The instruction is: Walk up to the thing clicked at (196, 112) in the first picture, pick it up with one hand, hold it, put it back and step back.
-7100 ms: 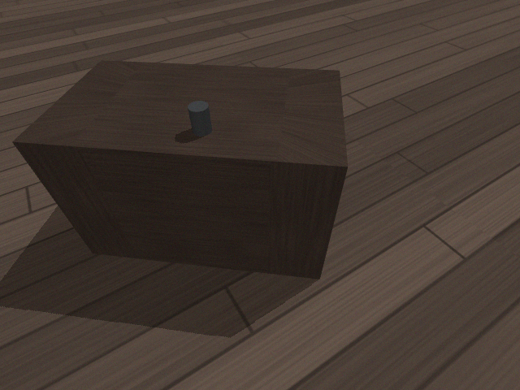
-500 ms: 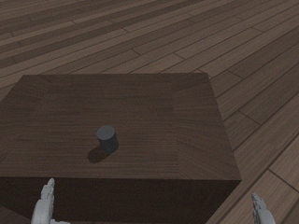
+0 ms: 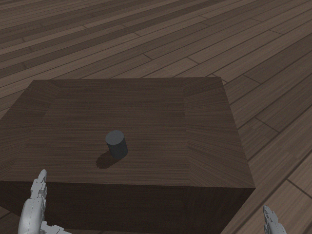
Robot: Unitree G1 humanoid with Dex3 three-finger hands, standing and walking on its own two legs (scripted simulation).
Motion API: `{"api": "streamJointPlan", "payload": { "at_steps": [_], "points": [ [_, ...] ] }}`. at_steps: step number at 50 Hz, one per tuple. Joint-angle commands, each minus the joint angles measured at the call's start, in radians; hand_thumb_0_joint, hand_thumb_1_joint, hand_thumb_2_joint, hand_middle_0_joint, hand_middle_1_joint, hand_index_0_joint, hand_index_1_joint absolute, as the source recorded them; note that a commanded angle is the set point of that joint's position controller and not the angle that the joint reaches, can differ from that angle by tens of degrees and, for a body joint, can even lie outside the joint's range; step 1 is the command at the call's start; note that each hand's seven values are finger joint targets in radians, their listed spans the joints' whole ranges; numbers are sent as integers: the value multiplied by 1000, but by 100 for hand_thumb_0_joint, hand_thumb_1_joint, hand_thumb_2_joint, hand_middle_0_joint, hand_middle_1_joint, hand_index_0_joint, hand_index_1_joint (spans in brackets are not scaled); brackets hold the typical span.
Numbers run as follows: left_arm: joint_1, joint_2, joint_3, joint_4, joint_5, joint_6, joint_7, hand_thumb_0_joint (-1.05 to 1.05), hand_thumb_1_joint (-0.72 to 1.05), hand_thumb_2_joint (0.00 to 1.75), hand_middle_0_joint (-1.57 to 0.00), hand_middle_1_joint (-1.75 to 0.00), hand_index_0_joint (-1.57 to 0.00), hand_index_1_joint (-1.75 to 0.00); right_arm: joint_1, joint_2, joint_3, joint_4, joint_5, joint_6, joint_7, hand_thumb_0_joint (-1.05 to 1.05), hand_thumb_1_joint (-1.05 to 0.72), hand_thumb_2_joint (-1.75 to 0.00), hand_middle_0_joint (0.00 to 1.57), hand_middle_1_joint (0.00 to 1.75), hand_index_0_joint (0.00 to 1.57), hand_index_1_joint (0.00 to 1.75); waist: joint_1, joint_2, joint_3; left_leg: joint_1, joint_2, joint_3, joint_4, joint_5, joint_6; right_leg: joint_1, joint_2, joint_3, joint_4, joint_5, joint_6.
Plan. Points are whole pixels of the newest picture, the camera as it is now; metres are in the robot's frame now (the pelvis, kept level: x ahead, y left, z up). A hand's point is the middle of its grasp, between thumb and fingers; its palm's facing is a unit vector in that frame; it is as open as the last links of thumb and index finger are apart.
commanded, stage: rise first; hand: left
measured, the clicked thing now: (117, 144) +0.44 +0.19 -0.08
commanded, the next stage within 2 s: go down in 0.38 s
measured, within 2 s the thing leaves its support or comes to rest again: neither
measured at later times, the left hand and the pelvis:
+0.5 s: hand (52, 215) +0.17 +0.26 +0.03, palm faces +0.31 -0.86 -0.40, open 17.6 cm; pelvis -0.01 -0.01 +0.00, yaw +1 degrees
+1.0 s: hand (41, 175) +0.25 +0.32 +0.06, palm faces +0.28 -0.95 -0.17, open 17.5 cm; pelvis -0.02 +0.00 -0.01, yaw +1 degrees
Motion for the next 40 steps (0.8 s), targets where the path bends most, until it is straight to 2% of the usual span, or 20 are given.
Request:
{"api": "streamJointPlan", "payload": {
  "at_steps": [1,2,5,7,10,12,14,18,19,21,23,24,25,26,28,29,30,32,36,40],
  "points": [
    [-57,185,114,-215,-1,-74,11,0,-57,3,-5,-4,-4,-5,-94,-132,-45,-140,3,-54,-9,0,52,-4,5,5,5,5,7,-45,-74,-51,-27,29,-55,213,24,70,24,-23,-51,151,-25],
    [-57,177,106,-218,-2,-79,9,0,-57,4,-5,-5,-4,-5,-80,-91,-8,-112,5,-52,-3,0,52,-4,5,5,5,5,13,-26,-52,-64,-27,30,-60,199,23,61,26,-24,-56,135,-25],
    [-60,214,139,-227,-2,-88,13,0,-57,3,-5,-5,-5,-5,-104,-183,-72,-154,0,-64,-14,0,52,-5,5,5,5,5,-2,-37,-85,-50,-23,25,-62,199,22,70,29,-26,-53,136,-24],
    [-55,202,134,-232,-2,-96,9,0,-57,4,-5,-5,-5,-5,-73,-111,-30,-83,2,-60,-7,0,52,-5,5,5,5,5,8,-11,-63,-59,-30,28,-61,192,25,63,20,-23,-56,135,-24],
    [-78,221,155,-253,-1,-107,16,0,-58,4,-5,-5,-4,-5,-126,-172,-74,-108,0,-72,-17,0,52,-5,5,5,5,5,7,-20,-80,-51,-27,22,-65,190,23,67,23,-24,-50,132,-26],
    [-68,214,153,-252,0,-116,13,0,-58,5,-5,-5,-4,-6,-89,-119,-35,-90,3,-71,-10,0,52,-5,5,5,5,5,11,-8,-61,-62,-29,22,-69,172,24,62,25,-28,-58,112,-27],
    [-45,212,156,-214,-2,-117,11,0,-57,5,-5,-5,-4,-6,-98,-163,-72,-79,2,-74,-13,0,53,-5,5,5,5,5,6,-29,-44,-71,-26,20,-72,164,23,56,29,-29,-56,105,-25],
    [-52,207,150,-239,-2,-132,7,0,-57,6,-4,-5,-4,-6,-124,-126,-36,-78,4,-80,-4,0,53,-5,5,5,5,5,16,-17,-64,-75,-28,18,-66,183,24,65,27,-29,-52,121,-25],
    [-43,220,164,-243,-1,-136,9,0,-57,6,-5,-5,-4,-6,-132,-126,-41,-65,5,-81,-5,0,53,-5,5,5,5,5,23,-2,-60,-76,-31,20,-69,172,23,63,25,-29,-53,109,-27],
    [-58,214,156,-219,0,-137,8,0,-58,6,-5,-5,-4,-6,-119,-179,-79,-94,1,-84,-12,0,53,-5,5,5,5,5,-1,-35,-79,-61,-30,20,-65,176,25,58,26,-28,-56,118,-23],
    [-57,196,139,-231,2,-142,5,0,-59,7,-5,-5,-4,-6,-113,-109,-31,-63,4,-84,-6,0,52,-6,5,5,5,5,14,-3,-72,-63,-33,23,-67,169,26,58,20,-25,-57,112,-25],
    [-50,203,144,-225,1,-144,7,0,-59,7,-4,-4,-3,-6,-129,-153,-57,-89,2,-88,-9,0,53,-5,5,5,5,5,2,-33,-77,-59,-32,20,-63,179,27,56,22,-26,-55,121,-22],
    [-36,206,147,-213,0,-142,7,0,-61,0,-6,-6,-8,-4,-117,-149,-56,-54,2,-87,-10,0,52,-5,5,5,5,5,11,-20,-66,-67,-32,20,-66,175,27,53,23,-29,-54,116,-24],
    [-83,103,104,-264,-13,-157,-14,0,-61,3,-7,-8,-8,-8,-169,-102,-6,-66,-8,-88,5,0,51,-5,5,5,5,5,8,-26,-81,-106,-39,19,-18,150,22,15,23,-15,-33,82,-17],
    [-94,225,216,-228,-4,-164,-12,0,-61,3,-7,-9,-8,-9,-128,-208,-97,-68,-16,-85,-5,0,50,-5,5,5,5,5,-2,-38,-124,-89,-36,16,-7,152,22,19,22,-11,-26,84,-16],
    [-114,233,214,-235,6,-169,-16,0,-61,3,-7,-9,-8,-8,-101,-148,-53,-63,-14,-80,1,0,52,-5,5,5,5,5,0,-35,-124,-98,-39,14,0,151,24,23,20,-11,-25,84,-16],
    [-144,232,219,-238,5,-177,-21,0,-61,2,-7,-9,-9,-8,-130,-145,-49,-93,-14,-80,4,0,52,-4,5,5,5,5,-1,-38,-126,-103,-39,12,5,151,23,19,18,-10,-18,87,-15],
    [-181,226,223,-188,-8,-183,-32,0,-61,4,-6,-9,-8,-8,-114,-159,-73,-51,-14,-73,0,0,53,-4,5,5,5,5,-10,-25,-115,-112,-39,11,16,157,19,-6,17,-9,-3,98,-14],
    [-327,273,260,-131,-47,-200,-74,0,-61,5,-6,-9,-7,-8,-145,-144,-56,-41,-7,-75,-4,0,54,-4,5,5,5,5,-19,-12,-137,-132,-45,10,31,130,23,-23,7,-2,9,90,-12],
    [-445,307,281,14,-103,-210,-164,0,-58,5,-5,-7,-7,-6,-148,-155,-52,-18,5,-80,-14,0,53,-4,5,5,5,5,-42,-30,-155,-147,-35,-7,40,131,24,-35,15,-6,27,99,-16]
  ]
}}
